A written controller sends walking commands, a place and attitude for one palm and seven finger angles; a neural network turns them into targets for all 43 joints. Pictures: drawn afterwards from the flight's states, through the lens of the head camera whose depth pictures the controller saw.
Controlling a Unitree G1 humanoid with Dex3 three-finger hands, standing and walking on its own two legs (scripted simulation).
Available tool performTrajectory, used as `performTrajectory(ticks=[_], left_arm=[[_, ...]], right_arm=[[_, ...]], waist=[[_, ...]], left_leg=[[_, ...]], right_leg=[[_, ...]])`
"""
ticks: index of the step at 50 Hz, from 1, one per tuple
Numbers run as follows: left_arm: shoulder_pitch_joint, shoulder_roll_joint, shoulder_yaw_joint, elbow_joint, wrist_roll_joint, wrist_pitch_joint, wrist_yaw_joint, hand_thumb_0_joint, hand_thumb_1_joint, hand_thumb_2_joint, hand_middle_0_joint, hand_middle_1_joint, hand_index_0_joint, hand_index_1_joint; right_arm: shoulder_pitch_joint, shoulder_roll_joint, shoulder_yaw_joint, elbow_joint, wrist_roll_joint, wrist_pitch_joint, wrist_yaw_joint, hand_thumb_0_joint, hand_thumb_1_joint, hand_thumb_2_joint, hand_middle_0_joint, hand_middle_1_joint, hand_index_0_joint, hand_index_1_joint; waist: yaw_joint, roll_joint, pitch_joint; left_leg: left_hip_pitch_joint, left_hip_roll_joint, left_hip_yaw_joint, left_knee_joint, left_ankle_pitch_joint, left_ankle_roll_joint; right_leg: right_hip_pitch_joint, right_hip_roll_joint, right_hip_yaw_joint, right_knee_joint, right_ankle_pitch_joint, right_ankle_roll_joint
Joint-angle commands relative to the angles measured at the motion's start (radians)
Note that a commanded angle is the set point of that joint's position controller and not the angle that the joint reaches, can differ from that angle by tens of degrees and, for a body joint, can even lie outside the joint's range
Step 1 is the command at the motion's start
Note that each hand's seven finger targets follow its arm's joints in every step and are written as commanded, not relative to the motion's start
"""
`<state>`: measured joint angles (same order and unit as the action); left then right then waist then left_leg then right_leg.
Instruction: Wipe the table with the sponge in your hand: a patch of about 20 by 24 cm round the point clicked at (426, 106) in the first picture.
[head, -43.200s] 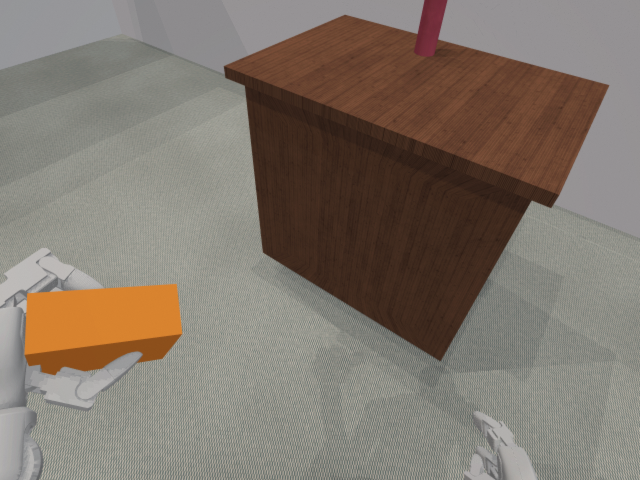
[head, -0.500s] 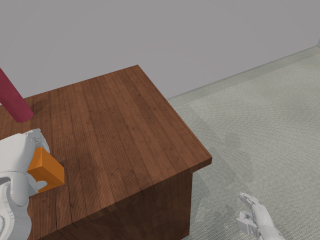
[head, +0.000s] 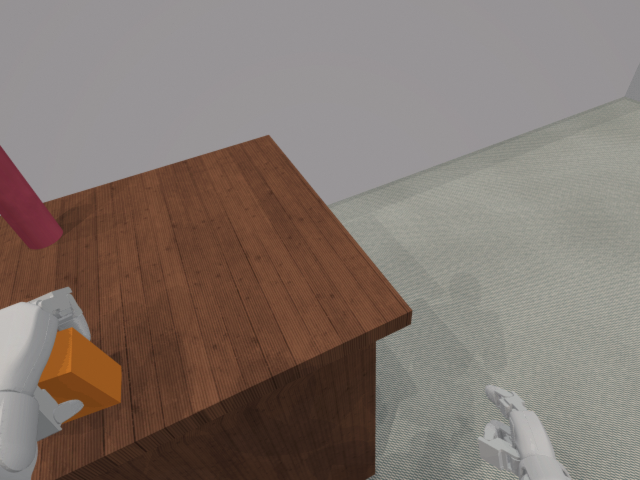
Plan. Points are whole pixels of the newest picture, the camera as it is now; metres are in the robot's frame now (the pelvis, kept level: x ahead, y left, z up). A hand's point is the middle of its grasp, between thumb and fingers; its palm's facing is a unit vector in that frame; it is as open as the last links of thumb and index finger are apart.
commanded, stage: lift the sponge slowly off the table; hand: left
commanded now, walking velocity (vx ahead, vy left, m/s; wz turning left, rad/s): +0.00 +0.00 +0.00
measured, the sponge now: (59, 390) +0.16 +0.32 +0.10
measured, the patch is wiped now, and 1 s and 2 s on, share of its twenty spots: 1.00 1.00 1.00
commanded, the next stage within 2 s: none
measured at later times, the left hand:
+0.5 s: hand (38, 370) +0.16 +0.31 +0.15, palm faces +0.19 -0.12 -0.98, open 9.3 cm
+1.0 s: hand (34, 359) +0.16 +0.29 +0.18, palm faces +0.24 -0.13 -0.96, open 9.3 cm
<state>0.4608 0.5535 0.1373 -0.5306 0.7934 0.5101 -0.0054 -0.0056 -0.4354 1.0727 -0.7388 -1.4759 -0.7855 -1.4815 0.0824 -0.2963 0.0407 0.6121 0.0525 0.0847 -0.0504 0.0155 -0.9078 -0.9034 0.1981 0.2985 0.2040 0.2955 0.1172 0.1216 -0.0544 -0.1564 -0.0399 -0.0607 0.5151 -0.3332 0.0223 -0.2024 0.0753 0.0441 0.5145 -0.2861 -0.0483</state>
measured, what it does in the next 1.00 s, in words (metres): stands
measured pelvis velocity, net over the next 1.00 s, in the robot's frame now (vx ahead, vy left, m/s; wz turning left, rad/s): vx -0.01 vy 0.00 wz -0.01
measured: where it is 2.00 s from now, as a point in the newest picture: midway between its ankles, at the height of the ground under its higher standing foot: outside the picture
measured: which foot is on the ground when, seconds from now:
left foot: down 0.00-1.00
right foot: down 0.00-1.00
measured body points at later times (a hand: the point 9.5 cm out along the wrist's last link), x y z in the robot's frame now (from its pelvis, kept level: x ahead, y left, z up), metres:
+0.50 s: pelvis -0.01 +0.01 +0.00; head -0.04 -0.03 +0.45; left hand +0.14 +0.31 +0.20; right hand +0.24 -0.17 -0.07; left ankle -0.04 +0.11 -0.74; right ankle -0.01 -0.09 -0.74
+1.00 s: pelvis -0.01 +0.00 +0.01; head -0.05 -0.04 +0.45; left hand +0.14 +0.30 +0.23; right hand +0.26 -0.18 -0.06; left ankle -0.04 +0.11 -0.74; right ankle -0.01 -0.09 -0.74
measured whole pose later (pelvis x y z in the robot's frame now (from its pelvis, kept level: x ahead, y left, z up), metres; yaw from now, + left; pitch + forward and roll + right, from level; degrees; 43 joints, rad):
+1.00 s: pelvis -0.01 +0.00 +0.01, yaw +0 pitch -5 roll +0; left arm 0.38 0.60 0.08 -0.65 0.74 0.61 -0.05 -0.01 -0.47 1.07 -0.80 -1.41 -0.84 -1.42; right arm 0.01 -0.27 0.07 0.61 0.04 0.10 -0.05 0.02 -0.91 -0.90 0.20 0.30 0.21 0.30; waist 0.16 0.11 -0.02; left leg -0.06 -0.04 -0.05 0.44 -0.29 0.02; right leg -0.11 0.07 0.05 0.45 -0.24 -0.05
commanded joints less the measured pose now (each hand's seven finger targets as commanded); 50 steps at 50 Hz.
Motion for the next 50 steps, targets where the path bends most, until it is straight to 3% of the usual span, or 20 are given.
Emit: performTrajectory(ticks=[1,4,5,8,10,14,15,18,20,21,25,31,33,35,36,40,42,45,49,50], left_arm=[[0.084,0.113,0.014,-0.073,-0.021,0.008,-0.013,0.000,0.100,1.300,-1.200,-1.600,-1.200,-1.600],[0.032,0.149,0.038,-0.087,-0.013,0.008,-0.005,0.000,0.100,1.300,-1.200,-1.600,-1.200,-1.600],[0.008,0.146,0.027,-0.120,0.003,0.018,0.001,0.000,0.100,1.300,-1.200,-1.600,-1.200,-1.600],[-0.030,0.127,0.009,-0.106,-0.005,0.017,0.010,0.000,0.100,1.300,-1.200,-1.600,-1.200,-1.600],[-0.076,0.143,0.010,-0.128,0.016,0.032,0.011,0.000,0.100,1.300,-1.200,-1.600,-1.200,-1.600],[-0.128,0.148,0.009,-0.126,0.011,0.030,0.012,0.000,0.100,1.300,-1.200,-1.600,-1.200,-1.600],[-0.141,0.151,0.007,-0.149,0.024,0.041,0.013,0.000,0.100,1.300,-1.200,-1.600,-1.200,-1.600],[-0.171,0.157,0.009,-0.128,0.015,0.038,0.009,0.000,0.100,1.300,-1.200,-1.600,-1.200,-1.600],[-0.195,0.180,0.022,-0.152,0.034,0.052,0.007,0.000,0.100,1.300,-1.200,-1.600,-1.200,-1.600],[-0.210,0.155,0.002,-0.169,0.027,0.046,0.007,0.000,0.100,1.300,-1.200,-1.600,-1.200,-1.600],[-0.195,0.155,-0.002,-0.233,0.035,0.055,0.003,0.000,0.100,1.300,-1.200,-1.600,-1.200,-1.600],[-0.251,0.175,0.016,-0.233,0.025,0.065,0.011,0.000,0.100,1.300,-1.200,-1.600,-1.200,-1.600],[-0.231,0.214,0.055,-0.213,0.018,0.066,0.012,0.000,0.100,1.300,-1.200,-1.600,-1.200,-1.600],[-0.281,0.235,0.062,-0.239,0.036,0.082,0.012,0.000,0.100,1.300,-1.200,-1.600,-1.200,-1.600],[-0.292,0.217,0.048,-0.240,0.027,0.078,0.013,0.000,0.100,1.300,-1.200,-1.600,-1.200,-1.600],[-0.263,0.245,0.074,-0.282,0.024,0.088,0.008,0.000,0.100,1.300,-1.200,-1.600,-1.200,-1.600],[-0.245,0.249,0.085,-0.300,0.010,0.078,0.009,0.000,0.100,1.300,-1.200,-1.600,-1.200,-1.600],[-0.227,0.288,0.122,-0.313,0.013,0.092,0.008,0.000,0.100,1.300,-1.200,-1.600,-1.200,-1.600],[-0.220,0.277,0.122,-0.313,-0.013,0.086,0.006,0.000,0.100,1.300,-1.200,-1.600,-1.200,-1.600],[-0.221,0.295,0.136,-0.297,-0.003,0.102,0.006,0.000,0.100,1.300,-1.200,-1.600,-1.200,-1.600]], right_arm=[[-0.219,-0.077,-0.027,-0.181,-0.004,-0.057,-0.005,0.000,-0.900,-0.900,0.200,0.300,0.200,0.300],[-0.224,-0.079,-0.028,-0.173,-0.007,-0.049,-0.012,0.000,-0.900,-0.900,0.200,0.300,0.200,0.300],[-0.250,-0.077,-0.025,-0.182,-0.005,-0.058,-0.011,0.000,-0.900,-0.900,0.200,0.300,0.200,0.300],[-0.229,-0.074,-0.023,-0.173,-0.007,-0.061,-0.016,0.000,-0.900,-0.900,0.200,0.300,0.200,0.300],[-0.261,-0.072,-0.018,-0.181,-0.006,-0.069,-0.019,0.000,-0.900,-0.900,0.200,0.300,0.200,0.300],[-0.248,-0.074,-0.017,-0.172,-0.011,-0.067,-0.024,0.000,-0.900,-0.900,0.200,0.300,0.200,0.300],[-0.278,-0.068,-0.011,-0.184,-0.008,-0.076,-0.021,0.000,-0.900,-0.900,0.200,0.300,0.200,0.300],[-0.257,-0.071,-0.013,-0.171,-0.012,-0.073,-0.024,0.000,-0.900,-0.900,0.200,0.300,0.200,0.300],[-0.290,-0.069,-0.007,-0.178,-0.009,-0.077,-0.023,0.000,-0.900,-0.900,0.200,0.300,0.200,0.300],[-0.271,-0.067,-0.007,-0.179,-0.012,-0.078,-0.021,0.000,-0.900,-0.900,0.200,0.300,0.200,0.300],[-0.307,-0.058,-0.004,-0.190,-0.011,-0.084,-0.013,0.000,-0.900,-0.900,0.200,0.300,0.200,0.300],[-0.293,-0.062,-0.003,-0.181,-0.014,-0.073,-0.015,0.000,-0.900,-0.900,0.200,0.300,0.200,0.300],[-0.293,-0.065,-0.004,-0.173,-0.017,-0.061,-0.015,0.000,-0.900,-0.900,0.200,0.300,0.200,0.300],[-0.324,-0.064,0.002,-0.183,-0.011,-0.060,-0.017,0.000,-0.900,-0.900,0.200,0.300,0.200,0.300],[-0.305,-0.065,-0.001,-0.180,-0.013,-0.057,-0.016,0.000,-0.900,-0.900,0.200,0.300,0.200,0.300],[-0.337,-0.061,0.003,-0.190,-0.010,-0.058,-0.013,0.000,-0.900,-0.900,0.200,0.300,0.200,0.300],[-0.311,-0.062,-0.004,-0.184,-0.016,-0.053,-0.012,0.000,-0.900,-0.900,0.200,0.300,0.200,0.300],[-0.342,-0.064,0.001,-0.190,-0.010,-0.049,-0.010,0.000,-0.900,-0.900,0.200,0.300,0.200,0.300],[-0.320,-0.065,-0.006,-0.187,-0.012,-0.037,-0.012,0.000,-0.900,-0.900,0.200,0.300,0.200,0.300],[-0.342,-0.065,0.000,-0.188,-0.005,-0.044,-0.012,0.000,-0.900,-0.900,0.200,0.300,0.200,0.300]], waist=[[0.017,-0.181,-0.033],[0.024,-0.161,-0.010],[0.025,-0.118,-0.010],[0.017,-0.129,-0.001],[0.023,-0.096,0.008],[0.022,-0.109,-0.015],[0.027,-0.076,-0.009],[0.022,-0.113,-0.013],[0.031,-0.063,-0.026],[0.023,-0.081,-0.040],[0.036,-0.037,-0.056],[0.026,-0.063,-0.034],[0.037,-0.077,-0.041],[0.039,-0.027,-0.042],[0.032,-0.039,-0.053],[0.046,0.005,-0.082],[0.045,-0.017,-0.095],[0.051,-0.004,-0.089],[0.048,-0.035,-0.075],[0.049,-0.019,-0.057]], left_leg=[[-0.084,0.005,0.016,-0.048,0.286,0.032],[-0.074,0.007,0.010,-0.067,0.260,0.030],[-0.063,0.009,0.001,-0.077,0.251,0.027],[-0.065,0.013,0.003,-0.091,0.243,0.027],[-0.054,0.015,-0.008,-0.102,0.227,0.026],[-0.050,0.015,-0.005,-0.118,0.228,0.025],[-0.048,0.017,-0.014,-0.123,0.223,0.023],[-0.046,0.016,-0.008,-0.128,0.231,0.023],[-0.033,0.017,-0.015,-0.133,0.229,0.021],[-0.038,0.016,-0.009,-0.132,0.250,0.021],[-0.012,0.017,-0.020,-0.140,0.288,0.023],[-0.016,0.020,-0.013,-0.145,0.290,0.019],[-0.008,0.018,-0.012,-0.145,0.313,0.017],[-0.001,0.016,-0.017,-0.147,0.305,0.017],[-0.002,0.016,-0.011,-0.142,0.326,0.015],[0.018,0.011,-0.018,-0.137,0.354,0.018],[0.025,0.011,-0.010,-0.131,0.385,0.018],[0.024,0.009,-0.018,-0.127,0.381,0.018],[0.023,0.009,-0.009,-0.123,0.395,0.017],[0.019,0.010,-0.016,-0.125,0.373,0.016]], right_leg=[[0.104,-0.050,0.042,-0.072,0.251,0.019],[0.088,-0.050,0.041,-0.091,0.192,0.016],[0.069,-0.037,0.067,-0.098,0.162,0.007],[0.079,-0.043,0.029,-0.101,0.139,0.010],[0.058,-0.031,0.057,-0.110,0.107,0.000],[0.096,-0.038,0.026,-0.109,0.104,0.002],[0.083,-0.027,0.049,-0.110,0.092,-0.007],[0.105,-0.036,0.026,-0.115,0.103,-0.001],[0.098,-0.024,0.056,-0.117,0.093,-0.013],[0.122,-0.032,0.022,-0.106,0.114,-0.008],[0.132,-0.020,0.048,-0.106,0.165,-0.017],[0.140,-0.028,0.030,-0.116,0.156,-0.015],[0.160,-0.029,0.036,-0.120,0.185,-0.015],[0.144,-0.019,0.070,-0.124,0.170,-0.026],[0.163,-0.028,0.041,-0.116,0.190,-0.021],[0.176,-0.020,0.073,-0.115,0.231,-0.027],[0.198,-0.031,0.046,-0.110,0.266,-0.020],[0.184,-0.021,0.090,-0.114,0.269,-0.027],[0.189,-0.034,0.059,-0.114,0.288,-0.015],[0.160,-0.021,0.092,-0.124,0.256,-0.022]])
